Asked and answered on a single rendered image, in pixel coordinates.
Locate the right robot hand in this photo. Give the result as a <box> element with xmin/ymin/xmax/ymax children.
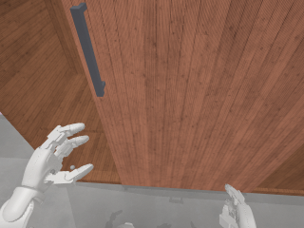
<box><xmin>219</xmin><ymin>183</ymin><xmax>257</xmax><ymax>228</ymax></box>

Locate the handle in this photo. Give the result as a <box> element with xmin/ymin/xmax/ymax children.
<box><xmin>70</xmin><ymin>2</ymin><xmax>105</xmax><ymax>97</ymax></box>

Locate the wardrobe door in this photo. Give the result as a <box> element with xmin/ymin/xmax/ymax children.
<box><xmin>258</xmin><ymin>143</ymin><xmax>304</xmax><ymax>190</ymax></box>
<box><xmin>61</xmin><ymin>0</ymin><xmax>304</xmax><ymax>193</ymax></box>

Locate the left robot hand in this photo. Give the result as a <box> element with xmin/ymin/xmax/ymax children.
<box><xmin>21</xmin><ymin>123</ymin><xmax>94</xmax><ymax>193</ymax></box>

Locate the left robot forearm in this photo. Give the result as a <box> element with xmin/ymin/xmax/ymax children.
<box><xmin>0</xmin><ymin>185</ymin><xmax>46</xmax><ymax>228</ymax></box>

